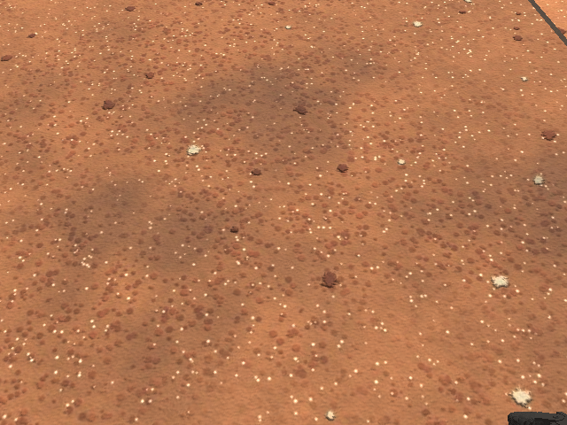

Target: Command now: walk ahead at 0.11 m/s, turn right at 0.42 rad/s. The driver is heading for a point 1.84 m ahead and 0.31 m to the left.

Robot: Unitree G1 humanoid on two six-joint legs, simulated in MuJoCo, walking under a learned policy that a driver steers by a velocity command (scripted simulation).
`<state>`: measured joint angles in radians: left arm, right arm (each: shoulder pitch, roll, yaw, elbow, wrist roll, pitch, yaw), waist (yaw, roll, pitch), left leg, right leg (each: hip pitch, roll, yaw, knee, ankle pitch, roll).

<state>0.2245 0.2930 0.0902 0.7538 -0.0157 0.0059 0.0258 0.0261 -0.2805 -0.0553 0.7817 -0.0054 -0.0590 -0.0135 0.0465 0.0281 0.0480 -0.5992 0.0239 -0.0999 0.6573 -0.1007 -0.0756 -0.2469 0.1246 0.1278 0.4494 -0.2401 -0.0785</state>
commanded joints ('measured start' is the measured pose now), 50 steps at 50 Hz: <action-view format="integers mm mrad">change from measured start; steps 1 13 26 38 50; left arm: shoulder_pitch -1 43 -8 53 70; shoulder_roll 120 47 64 40 30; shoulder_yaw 23 -12 -24 -32 -39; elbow -62 -35 20 95 175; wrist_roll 7 9 36 21 20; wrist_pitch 0 40 -24 -30 -28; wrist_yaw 12 16 -6 -1 2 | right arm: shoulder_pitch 12 17 106 127 125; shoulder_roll -106 -99 -69 -69 -68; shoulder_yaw -27 -12 -2 -9 -10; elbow -56 -47 41 148 226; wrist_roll -1 -14 -10 2 6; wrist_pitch -12 36 32 47 63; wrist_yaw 9 7 0 -14 -28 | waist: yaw -19 -17 -75 -57 -57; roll -152 128 -112 -32 -38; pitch -164 -138 -23 -55 -39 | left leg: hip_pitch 148 326 396 438 451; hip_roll -32 152 14 20 17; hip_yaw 30 -108 54 51 54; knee -76 -343 -188 -171 -177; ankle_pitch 8 143 -41 106 103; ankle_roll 15 266 74 69 69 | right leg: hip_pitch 77 -119 -103 -15 -1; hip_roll -251 -115 -199 -168 -154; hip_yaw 190 -75 5 -39 -62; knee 13 431 -85 -30 -45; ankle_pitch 488 -266 -108 127 146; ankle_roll -108 157 48 46 52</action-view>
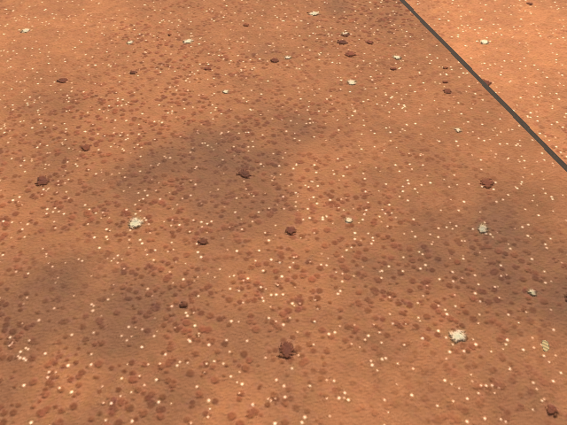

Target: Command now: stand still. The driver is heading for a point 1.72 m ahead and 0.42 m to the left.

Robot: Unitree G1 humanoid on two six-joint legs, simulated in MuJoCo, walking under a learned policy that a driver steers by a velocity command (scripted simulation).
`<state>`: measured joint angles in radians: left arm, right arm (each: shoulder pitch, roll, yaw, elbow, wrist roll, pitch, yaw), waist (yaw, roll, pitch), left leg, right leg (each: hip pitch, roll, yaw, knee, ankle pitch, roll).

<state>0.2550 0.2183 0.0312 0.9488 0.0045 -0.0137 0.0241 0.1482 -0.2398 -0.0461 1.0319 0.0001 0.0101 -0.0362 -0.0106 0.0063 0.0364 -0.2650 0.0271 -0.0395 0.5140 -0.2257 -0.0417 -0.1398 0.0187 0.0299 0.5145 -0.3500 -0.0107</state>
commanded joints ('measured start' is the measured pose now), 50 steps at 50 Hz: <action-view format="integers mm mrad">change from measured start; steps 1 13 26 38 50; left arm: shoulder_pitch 42 91 -6 -262 98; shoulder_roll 104 87 61 58 285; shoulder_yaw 19 6 17 27 71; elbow -14 60 -51 -121 -36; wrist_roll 0 -1 -33 -27 27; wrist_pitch -8 -7 -71 -77 -83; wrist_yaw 4 9 3 -34 -50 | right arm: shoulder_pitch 3 33 458 305 483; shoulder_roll -108 -81 -229 -119 16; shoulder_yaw -19 -12 -62 4 34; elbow -19 39 113 21 -3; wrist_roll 0 0 13 -6 -29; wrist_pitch -5 1 -111 -101 -80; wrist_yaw -6 -10 53 23 25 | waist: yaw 0 2 -136 -55 55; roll -16 -21 336 64 -271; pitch -25 -21 -67 84 -449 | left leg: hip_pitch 117 117 475 231 -187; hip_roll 13 -10 344 166 -104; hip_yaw -6 18 -664 -64 20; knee -35 -47 -348 -419 721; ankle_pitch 225 89 -231 282 -438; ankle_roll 35 33 305 215 15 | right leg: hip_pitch -109 -112 -569 -591 580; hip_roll -47 -36 61 -115 -437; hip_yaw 35 22 -4 -49 431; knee -113 -153 534 242 71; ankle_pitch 251 81 -210 336 1166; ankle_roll -16 -16 -16 7 -344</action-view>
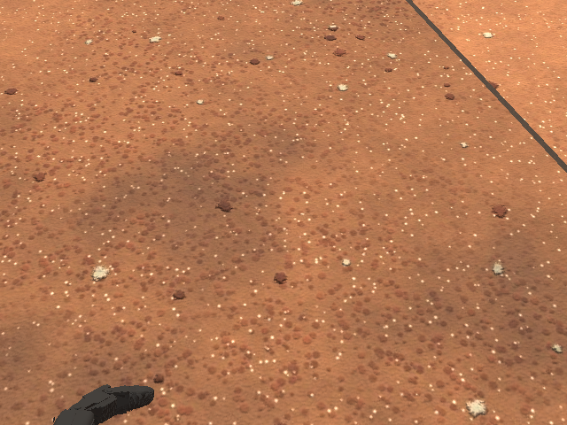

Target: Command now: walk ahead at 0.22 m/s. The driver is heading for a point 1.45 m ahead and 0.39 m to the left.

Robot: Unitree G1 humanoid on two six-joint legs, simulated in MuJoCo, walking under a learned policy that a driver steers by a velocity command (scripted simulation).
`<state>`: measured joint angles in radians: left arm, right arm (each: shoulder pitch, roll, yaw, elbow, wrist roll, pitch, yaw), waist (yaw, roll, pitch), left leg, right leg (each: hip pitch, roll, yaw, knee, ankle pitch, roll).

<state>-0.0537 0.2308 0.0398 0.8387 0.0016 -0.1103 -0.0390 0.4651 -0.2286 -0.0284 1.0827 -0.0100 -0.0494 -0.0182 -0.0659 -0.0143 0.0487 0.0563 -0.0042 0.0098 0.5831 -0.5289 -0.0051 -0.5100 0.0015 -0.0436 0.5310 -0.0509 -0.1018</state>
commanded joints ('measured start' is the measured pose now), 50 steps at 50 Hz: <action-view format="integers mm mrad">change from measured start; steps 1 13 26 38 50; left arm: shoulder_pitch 428 118 248 617 522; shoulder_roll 227 141 103 222 153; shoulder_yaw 54 12 4 60 7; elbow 79 95 168 267 215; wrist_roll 15 16 -9 -30 -5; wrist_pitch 21 41 82 8 22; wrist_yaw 5 39 64 27 61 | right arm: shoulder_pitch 210 -133 -200 -326 -591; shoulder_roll -47 -77 -120 -72 -15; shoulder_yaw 2 -27 -49 -47 -21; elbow -15 -115 -80 -185 -285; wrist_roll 23 7 21 22 37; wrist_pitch -37 63 16 -68 -51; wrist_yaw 14 -34 -23 3 46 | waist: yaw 140 19 70 225 141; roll -193 -77 83 -280 -75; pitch -567 -150 -51 -58 80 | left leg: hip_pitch -546 -234 -319 -865 -658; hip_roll -88 78 73 -33 33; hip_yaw -199 -32 -70 12 80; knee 811 98 -180 474 41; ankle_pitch -171 310 64 49 560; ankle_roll -26 -24 65 11 21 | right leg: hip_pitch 926 104 232 758 415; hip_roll -439 -198 4 -337 -182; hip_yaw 650 156 12 618 118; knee -63 -328 -85 -269 -433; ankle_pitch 703 -110 -411 -9 202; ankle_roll -323 -128 18 -191 -78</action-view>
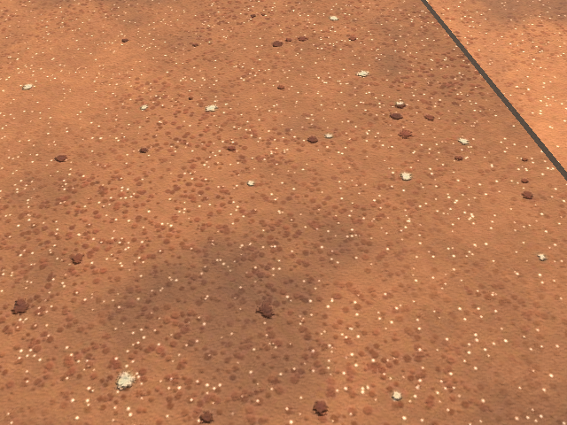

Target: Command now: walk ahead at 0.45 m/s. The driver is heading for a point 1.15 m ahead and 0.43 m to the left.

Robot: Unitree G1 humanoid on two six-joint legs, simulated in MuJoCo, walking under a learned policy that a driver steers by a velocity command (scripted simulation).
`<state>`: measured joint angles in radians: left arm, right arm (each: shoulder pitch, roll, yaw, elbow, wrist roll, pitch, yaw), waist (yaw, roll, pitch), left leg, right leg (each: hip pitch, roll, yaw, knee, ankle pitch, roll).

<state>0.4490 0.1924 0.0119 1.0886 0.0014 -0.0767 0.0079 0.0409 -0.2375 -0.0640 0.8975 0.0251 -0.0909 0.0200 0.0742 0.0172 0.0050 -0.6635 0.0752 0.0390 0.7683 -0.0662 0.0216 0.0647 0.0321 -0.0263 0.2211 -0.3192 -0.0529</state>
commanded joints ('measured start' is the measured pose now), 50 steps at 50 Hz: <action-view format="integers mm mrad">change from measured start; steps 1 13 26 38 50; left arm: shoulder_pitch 34 -139 -339 -331 -442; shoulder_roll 192 166 106 206 166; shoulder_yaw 39 56 55 82 91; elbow -26 -119 -187 -212 -222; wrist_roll -11 -42 -3 8 -25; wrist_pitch -13 -49 18 37 42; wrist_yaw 14 -4 9 51 24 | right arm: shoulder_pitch -183 94 210 216 434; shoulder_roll -18 -96 -150 -132 -112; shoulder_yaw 14 -11 -1 -23 -53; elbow -111 -24 69 24 81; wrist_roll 6 -22 -35 2 -9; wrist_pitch -8 -16 9 108 100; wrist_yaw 12 16 -28 -65 -29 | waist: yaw -1 -107 -93 -80 -199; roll -111 7 50 -127 32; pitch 132 -36 -34 -143 -28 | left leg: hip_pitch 69 590 451 91 584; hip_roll -47 203 101 -18 -35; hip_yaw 39 -416 -61 -86 -1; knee -180 -575 -540 390 -320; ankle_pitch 111 -205 357 -473 -389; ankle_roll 4 230 185 -54 117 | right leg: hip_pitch -130 -715 -488 -220 -567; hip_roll -228 -139 -110 -374 -229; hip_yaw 99 105 48 264 -89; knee -125 1080 405 49 293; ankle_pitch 469 -13 348 186 -342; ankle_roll -127 -15 67 -177 -4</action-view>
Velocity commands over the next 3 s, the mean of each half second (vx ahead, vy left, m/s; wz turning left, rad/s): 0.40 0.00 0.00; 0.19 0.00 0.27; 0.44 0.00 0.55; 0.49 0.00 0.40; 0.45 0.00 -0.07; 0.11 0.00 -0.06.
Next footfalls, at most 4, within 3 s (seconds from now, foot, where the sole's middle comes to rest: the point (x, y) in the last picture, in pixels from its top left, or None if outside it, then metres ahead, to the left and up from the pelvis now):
0.16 left None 0.28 0.13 -0.78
0.62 right None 0.45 -0.10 -0.78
1.00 left None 0.36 0.14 -0.78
1.48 right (307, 317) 0.77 0.05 -0.78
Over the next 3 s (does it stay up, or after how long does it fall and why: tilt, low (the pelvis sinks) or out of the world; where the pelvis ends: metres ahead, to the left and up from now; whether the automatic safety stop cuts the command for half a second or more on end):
stays up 1.12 0.49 0.00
